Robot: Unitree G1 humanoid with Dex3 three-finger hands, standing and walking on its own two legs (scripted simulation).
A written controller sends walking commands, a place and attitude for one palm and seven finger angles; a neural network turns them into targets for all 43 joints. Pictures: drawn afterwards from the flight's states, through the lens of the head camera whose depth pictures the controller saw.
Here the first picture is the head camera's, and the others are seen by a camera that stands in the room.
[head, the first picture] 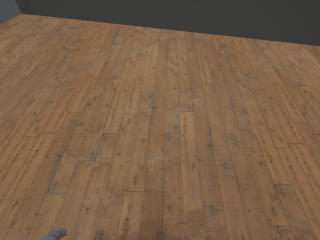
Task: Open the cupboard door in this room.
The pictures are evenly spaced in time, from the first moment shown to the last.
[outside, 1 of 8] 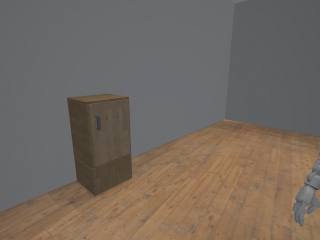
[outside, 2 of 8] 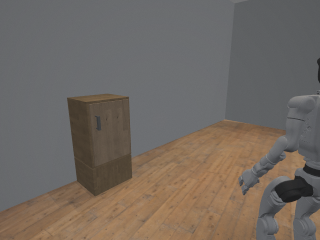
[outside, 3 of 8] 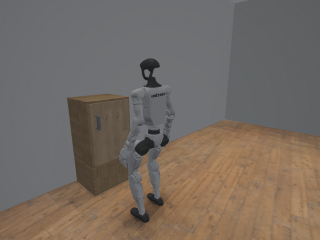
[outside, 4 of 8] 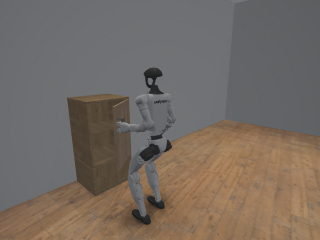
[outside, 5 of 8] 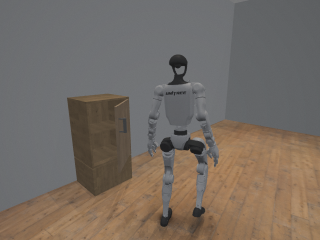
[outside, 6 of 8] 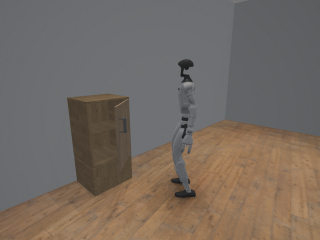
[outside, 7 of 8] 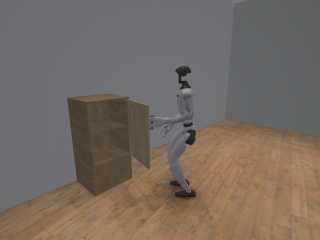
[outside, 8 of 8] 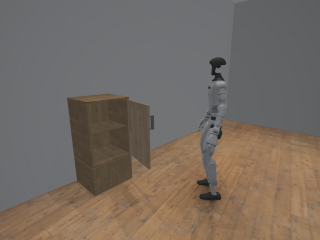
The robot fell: no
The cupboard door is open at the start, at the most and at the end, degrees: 0 77 77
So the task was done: yes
